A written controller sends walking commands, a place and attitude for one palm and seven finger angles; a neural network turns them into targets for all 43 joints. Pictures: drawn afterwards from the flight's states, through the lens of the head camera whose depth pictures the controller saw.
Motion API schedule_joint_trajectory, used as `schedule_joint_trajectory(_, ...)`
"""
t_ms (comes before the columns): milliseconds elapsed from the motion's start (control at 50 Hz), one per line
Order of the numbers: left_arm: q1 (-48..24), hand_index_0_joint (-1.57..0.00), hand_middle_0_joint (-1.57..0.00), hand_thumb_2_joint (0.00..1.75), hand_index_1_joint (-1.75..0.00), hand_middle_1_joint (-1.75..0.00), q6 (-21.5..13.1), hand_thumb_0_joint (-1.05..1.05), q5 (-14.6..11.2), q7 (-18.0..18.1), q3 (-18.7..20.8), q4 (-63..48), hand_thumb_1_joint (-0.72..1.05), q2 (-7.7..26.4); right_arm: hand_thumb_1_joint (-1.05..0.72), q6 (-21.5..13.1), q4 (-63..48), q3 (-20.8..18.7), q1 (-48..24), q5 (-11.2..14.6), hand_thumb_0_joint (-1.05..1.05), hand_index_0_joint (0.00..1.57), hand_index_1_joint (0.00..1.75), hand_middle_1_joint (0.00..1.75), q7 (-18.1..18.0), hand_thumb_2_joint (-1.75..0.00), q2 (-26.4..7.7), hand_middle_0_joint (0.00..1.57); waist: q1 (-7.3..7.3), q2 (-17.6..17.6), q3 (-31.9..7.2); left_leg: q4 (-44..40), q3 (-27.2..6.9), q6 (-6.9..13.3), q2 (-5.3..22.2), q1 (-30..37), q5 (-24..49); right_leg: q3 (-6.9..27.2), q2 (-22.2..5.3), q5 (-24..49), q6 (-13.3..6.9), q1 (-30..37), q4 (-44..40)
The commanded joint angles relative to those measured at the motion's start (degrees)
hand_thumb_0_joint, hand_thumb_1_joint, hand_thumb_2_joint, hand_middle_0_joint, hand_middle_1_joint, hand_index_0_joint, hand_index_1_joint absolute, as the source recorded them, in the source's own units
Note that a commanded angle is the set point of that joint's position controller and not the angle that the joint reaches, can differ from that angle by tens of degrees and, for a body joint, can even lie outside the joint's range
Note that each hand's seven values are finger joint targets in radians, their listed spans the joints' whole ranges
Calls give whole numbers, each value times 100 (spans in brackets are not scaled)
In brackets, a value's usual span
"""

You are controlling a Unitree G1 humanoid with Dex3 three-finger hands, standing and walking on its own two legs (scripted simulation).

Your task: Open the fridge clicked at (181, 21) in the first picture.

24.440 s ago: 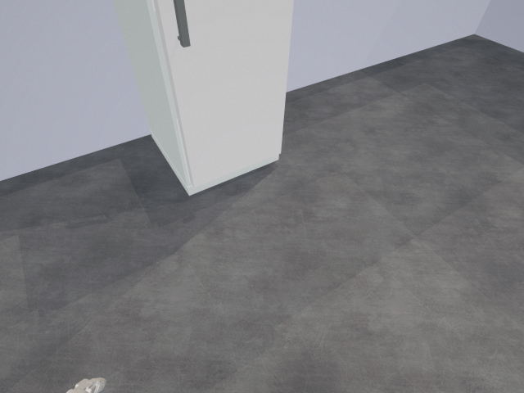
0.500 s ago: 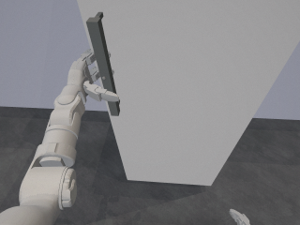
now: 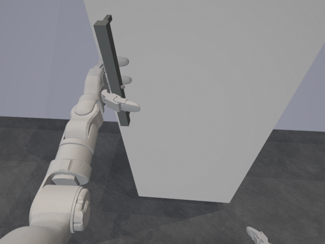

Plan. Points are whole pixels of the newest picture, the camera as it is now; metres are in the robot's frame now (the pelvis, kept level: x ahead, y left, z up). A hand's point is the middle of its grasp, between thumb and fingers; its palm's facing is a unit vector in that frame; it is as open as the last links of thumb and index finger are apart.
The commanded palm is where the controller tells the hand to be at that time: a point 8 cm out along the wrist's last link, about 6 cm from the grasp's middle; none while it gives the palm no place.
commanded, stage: slide the fingers in behind the handle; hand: left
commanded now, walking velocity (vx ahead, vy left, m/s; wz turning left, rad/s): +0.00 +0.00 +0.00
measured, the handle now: (118, 78) +0.48 +0.13 +0.18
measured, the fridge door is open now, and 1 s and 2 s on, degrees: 0 0 0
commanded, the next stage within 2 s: grip the handle and tug to test in 0.48 s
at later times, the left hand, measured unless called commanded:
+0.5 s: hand (120, 87) +0.42 +0.12 +0.19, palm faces -0.04 -1.00 -0.02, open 14.1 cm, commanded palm +0.40 +0.16 +0.19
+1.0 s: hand (120, 86) +0.43 +0.12 +0.19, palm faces -0.05 -1.00 -0.02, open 10.0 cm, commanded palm +0.41 +0.17 +0.19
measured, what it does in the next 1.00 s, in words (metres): stands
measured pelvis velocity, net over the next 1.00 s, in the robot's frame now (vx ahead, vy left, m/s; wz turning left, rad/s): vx -0.01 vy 0.00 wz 0.00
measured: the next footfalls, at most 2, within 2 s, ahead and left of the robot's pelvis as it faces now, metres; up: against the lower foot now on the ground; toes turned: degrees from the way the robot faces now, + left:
none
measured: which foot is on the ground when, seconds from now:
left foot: down 0.00-1.00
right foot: down 0.00-1.00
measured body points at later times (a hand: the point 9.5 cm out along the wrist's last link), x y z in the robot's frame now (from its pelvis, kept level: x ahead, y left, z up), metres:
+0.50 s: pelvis -0.01 +0.00 +0.00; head -0.01 -0.02 +0.45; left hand +0.42 +0.17 +0.20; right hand +0.12 -0.24 -0.11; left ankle -0.02 +0.11 -0.74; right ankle +0.01 -0.10 -0.74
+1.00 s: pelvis -0.01 +0.00 +0.00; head -0.01 -0.01 +0.45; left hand +0.42 +0.17 +0.20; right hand +0.10 -0.24 -0.11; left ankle -0.02 +0.11 -0.74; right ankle +0.01 -0.10 -0.74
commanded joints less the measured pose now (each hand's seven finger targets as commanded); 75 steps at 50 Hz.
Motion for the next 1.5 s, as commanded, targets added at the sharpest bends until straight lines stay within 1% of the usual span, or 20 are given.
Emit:
schedule_joint_trajectory(0, -2967, -30, -30, 30, -120, -120, -419, 0, -126, -102, 207, -1463, -50, 929, -90, -274, -764, -226, -331, -22, 0, 20, 30, 30, -47, -90, -683, 20, -28, -458, -1897, -199, -89, 195, -60, 515, 1827, 112, 40, 2090, -49, 867, -214)
schedule_joint_trajectory(120, -2895, -30, -30, 30, -120, -120, -407, 0, -124, -130, 39, -1561, -50, 764, -90, -288, -776, -208, -409, -8, 0, 20, 30, 30, -44, -90, -655, 20, -34, -354, -1676, -245, -75, 197, -79, 463, 1630, 106, 44, 1915, -49, 787, -283)
schedule_joint_trajectory(180, -2807, -30, -30, 30, -120, -120, -419, 0, -127, -110, 122, -1744, -50, 834, -90, -308, -808, -230, -432, -16, 0, 20, 30, 30, -43, -90, -662, 20, 24, -289, -1857, -240, -83, 190, -74, 572, 1794, 106, 40, 2018, -66, 886, -256)
schedule_joint_trajectory(280, -2937, -30, -30, 30, -120, -120, -314, 0, -131, -119, 4, -1449, -50, 763, -90, -290, -729, -216, -415, -3, 0, 20, 30, 30, -69, -90, -684, 20, -97, -473, -1523, -277, -108, 200, -68, 469, 1476, 94, 59, 1704, -38, 645, -356)
schedule_joint_trajectory(380, -3049, -30, -30, 30, -120, -120, -319, 0, -113, -95, 146, -1333, -50, 946, -90, -286, -722, -207, -408, -9, 0, 20, 30, 30, -97, -90, -688, 20, -67, -397, -1674, -289, -128, 203, -85, 436, 1386, 128, 36, 1572, -50, 696, -355)
schedule_joint_trajectory(480, -3297, -30, -30, 30, -120, -120, -373, 0, -88, -99, -64, -1111, -50, 737, -90, -297, -671, -194, -354, -13, 0, 20, 30, 30, -93, -90, -670, 20, -172, -348, -1551, -276, -152, 192, -83, 428, 1315, 98, 41, 1453, -43, 509, -365)
schedule_joint_trajectory(560, -3245, -30, -30, 30, -120, -120, -458, 0, -119, -79, -82, -1094, -50, 647, -90, -334, -688, -195, -353, -21, 0, 20, 30, 30, -68, -90, -669, 20, -123, -291, -1707, -255, -171, 176, -71, 504, 1420, 89, 46, 1503, -57, 513, -318)
schedule_joint_trajectory(740, -3409, -35, -35, 48, -126, -126, -577, 0, -62, -64, -148, -838, -8, 605, -90, -378, -623, -212, -272, -31, 0, 20, 30, 30, -63, -90, -695, 20, -161, -411, -1632, -259, -207, 179, -53, 468, 1308, 65, 60, 1316, -58, 398, -316)
schedule_joint_trajectory(840, -3339, -37, -37, 58, -129, -129, -624, 0, -66, -76, 87, -881, 15, 880, -90, -384, -621, -226, -237, -34, 0, 20, 30, 30, -53, -90, -712, 20, -81, -407, -1796, -251, -186, 175, -56, 418, 1394, 81, 53, 1440, -67, 571, -283)
schedule_joint_trajectory(920, -3413, -39, -39, 66, -132, -132, -622, 0, -80, -112, -120, -873, 34, 637, -90, -410, -610, -204, -253, -13, 0, 20, 30, 30, -42, -90, -683, 20, -149, -284, -1623, -248, -176, 164, -46, 409, 1310, 90, 63, 1387, -69, 404, -293)
schedule_joint_trajectory(980, -3406, -41, -41, 72, -134, -134, -582, 0, -79, -86, 118, -692, 48, 924, -90, -400, -597, -213, -192, -23, 0, 20, 30, 30, -58, -90, -730, 20, -129, -503, -1530, -286, -180, 190, -50, 250, 1169, 97, 62, 1278, -49, 447, -336)
schedule_joint_trajectory(1040, -3332, -42, -42, 78, -136, -136, -610, 0, -37, -82, 171, -831, 62, 1008, -90, -383, -650, -232, -224, -20, 0, 20, 30, 30, -63, -90, -723, 20, -74, -308, -1789, -251, -151, 187, -52, 359, 1335, 117, 44, 1397, -63, 574, -296)
schedule_joint_trajectory(1080, -3447, -43, -43, 82, -137, -137, -637, 0, -68, -86, 51, -972, 71, 820, -90, -407, -642, -217, -207, -23, 0, 20, 30, 30, -43, -90, -683, 20, -88, -88, -1835, -232, -170, 157, -54, 476, 1488, 100, 55, 1528, -90, 519, -262)
schedule_joint_trajectory(1160, -3197, -45, -45, 90, -140, -140, -607, 0, -117, -98, 125, -930, 90, 870, -90, -380, -666, -233, -215, -21, 0, 20, 30, 30, -37, -90, -717, 20, -79, -471, -1805, -221, -133, 183, -36, 387, 1576, 94, 67, 1699, -56, 632, -263)
schedule_joint_trajectory(1180, -3286, -45, -45, 90, -140, -140, -597, 0, -96, -90, 192, -920, 90, 968, -90, -372, -642, -239, -176, -25, 0, 20, 30, 30, -47, -90, -719, 20, -109, -571, -1802, -215, -123, 194, -42, 364, 1554, 100, 69, 1731, -43, 651, -270)
schedule_joint_trajectory(1220, -3244, -45, -45, 90, -140, -140, -562, 0, -86, -109, 38, -971, 90, 771, -90, -370, -676, -229, -230, -15, 0, 20, 30, 30, -32, -90, -693, 20, -105, -355, -1715, -228, -105, 187, -44, 378, 1488, 111, 62, 1653, -52, 560, -284)
schedule_joint_trajectory(1320, -3192, -45, -45, 90, -140, -140, -528, 0, -2, -56, 200, -1121, 90, 1013, -90, -323, -677, -239, -208, -31, 0, 20, 30, 30, -26, -90, -698, 20, -42, -310, -1846, -203, -106, 180, -51, 399, 1654, 108, 56, 1804, -67, 685, -249)
schedule_joint_trajectory(1360, -3124, -45, -45, 90, -140, -140, -507, 0, -15, -60, 78, -1192, 90, 848, -90, -306, -724, -235, -261, -24, 0, 20, 30, 30, -26, -90, -676, 20, -47, -179, -1825, -197, -106, 181, -51, 439, 1736, 101, 48, 1867, -71, 676, -247)
schedule_joint_trajectory(1420, -3131, -45, -45, 90, -140, -140, -460, 0, -22, -90, 203, -1107, 90, 1002, -90, -279, -706, -240, -232, -34, 0, 20, 30, 30, -42, -90, -696, 20, -70, -475, -1778, -208, -104, 194, -40, 362, 1625, 112, 59, 1823, -54, 701, -271)
schedule_joint_trajectory(1480, -3051, -45, -45, 90, -140, -140, -425, 0, -53, -119, 185, -1125, 90, 975, -90, -249, -750, -221, -286, -26, 0, 20, 30, 30, -53, -90, -685, 20, -61, -420, -1775, -208, -75, 204, -54, 346, 1640, 120, 44, 1896, -42, 745, -279)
